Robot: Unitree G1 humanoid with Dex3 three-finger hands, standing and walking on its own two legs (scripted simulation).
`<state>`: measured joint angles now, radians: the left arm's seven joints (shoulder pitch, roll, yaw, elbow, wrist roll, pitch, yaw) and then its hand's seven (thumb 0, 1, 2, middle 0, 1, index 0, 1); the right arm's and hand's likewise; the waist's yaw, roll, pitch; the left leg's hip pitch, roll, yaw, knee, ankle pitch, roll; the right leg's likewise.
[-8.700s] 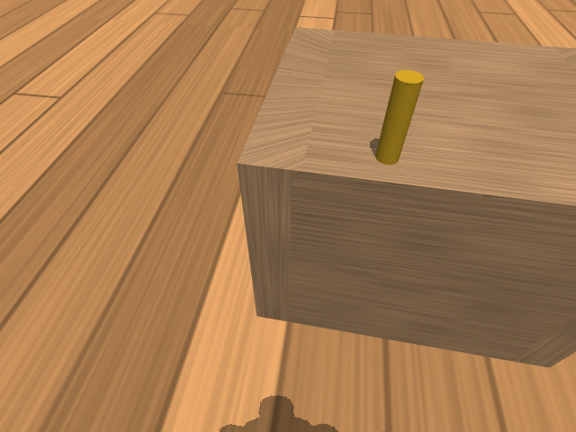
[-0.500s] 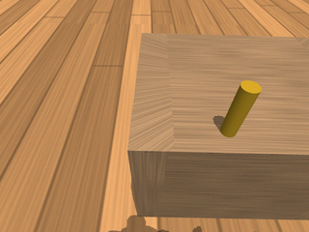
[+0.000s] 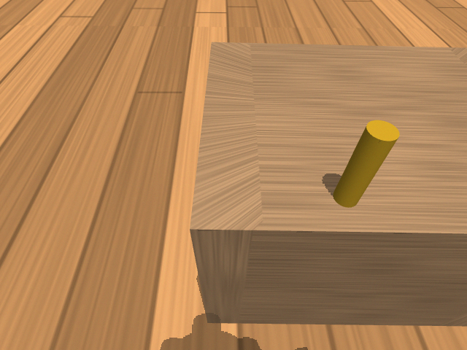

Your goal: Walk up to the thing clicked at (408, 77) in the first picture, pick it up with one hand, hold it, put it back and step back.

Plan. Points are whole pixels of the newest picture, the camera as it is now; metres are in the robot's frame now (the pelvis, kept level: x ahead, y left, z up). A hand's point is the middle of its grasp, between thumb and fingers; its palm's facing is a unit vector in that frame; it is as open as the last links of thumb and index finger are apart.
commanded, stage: stand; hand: right
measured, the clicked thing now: (361, 168) +0.43 -0.23 +0.07
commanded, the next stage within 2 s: rise first in 1.88 s
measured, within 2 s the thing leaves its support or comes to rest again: neither
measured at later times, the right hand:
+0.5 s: hand out of the picture +0.09 -0.25 -0.15, palm faces -0.02 +0.94 -0.34, open 7.4 cm
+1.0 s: hand out of the picture +0.08 -0.25 -0.15, palm faces -0.03 +0.94 -0.35, open 7.4 cm
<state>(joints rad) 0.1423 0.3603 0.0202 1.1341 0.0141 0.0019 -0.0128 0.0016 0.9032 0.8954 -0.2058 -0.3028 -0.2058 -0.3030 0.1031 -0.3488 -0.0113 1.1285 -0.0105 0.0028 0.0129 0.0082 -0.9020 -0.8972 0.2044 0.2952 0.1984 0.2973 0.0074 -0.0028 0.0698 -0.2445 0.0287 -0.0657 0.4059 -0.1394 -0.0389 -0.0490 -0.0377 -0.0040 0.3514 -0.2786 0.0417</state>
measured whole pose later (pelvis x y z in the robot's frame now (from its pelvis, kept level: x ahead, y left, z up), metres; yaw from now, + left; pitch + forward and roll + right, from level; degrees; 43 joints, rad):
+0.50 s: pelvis +0.01 +0.00 +0.00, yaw +0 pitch -2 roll +0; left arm 0.12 0.36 0.02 1.11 0.01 0.00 -0.01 0.00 0.90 0.90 -0.21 -0.30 -0.21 -0.30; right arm 0.08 -0.35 0.00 1.11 -0.01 0.00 0.01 0.01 -0.90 -0.90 0.20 0.30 0.20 0.30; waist 0.01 0.00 0.07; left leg -0.22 0.03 -0.06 0.41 -0.16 -0.04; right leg -0.02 -0.04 0.00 0.34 -0.28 0.04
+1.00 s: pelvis +0.01 +0.00 +0.00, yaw +0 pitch -2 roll +0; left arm 0.15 0.36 0.02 1.11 0.01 0.01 -0.01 0.00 0.90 0.90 -0.21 -0.30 -0.21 -0.30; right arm 0.10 -0.34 0.00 1.11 -0.01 0.00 0.01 0.01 -0.90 -0.90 0.20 0.30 0.20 0.30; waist 0.01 -0.01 0.07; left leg -0.23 0.03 -0.06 0.41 -0.16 -0.04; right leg -0.02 -0.04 0.00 0.33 -0.28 0.04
